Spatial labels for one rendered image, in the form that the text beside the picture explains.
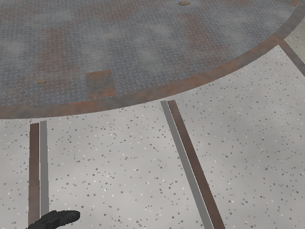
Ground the robot left hand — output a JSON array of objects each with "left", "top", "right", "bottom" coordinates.
[{"left": 26, "top": 210, "right": 80, "bottom": 229}]

